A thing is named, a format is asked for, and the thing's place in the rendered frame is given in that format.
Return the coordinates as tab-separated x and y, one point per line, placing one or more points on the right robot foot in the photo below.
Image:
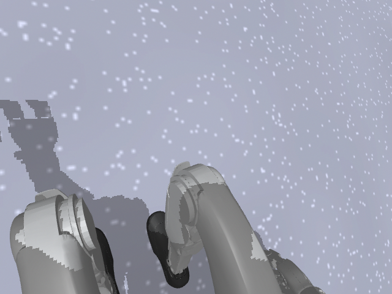
159	242

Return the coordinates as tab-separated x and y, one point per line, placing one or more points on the left robot foot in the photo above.
108	259

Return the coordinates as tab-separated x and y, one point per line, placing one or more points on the right robot hand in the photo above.
290	278

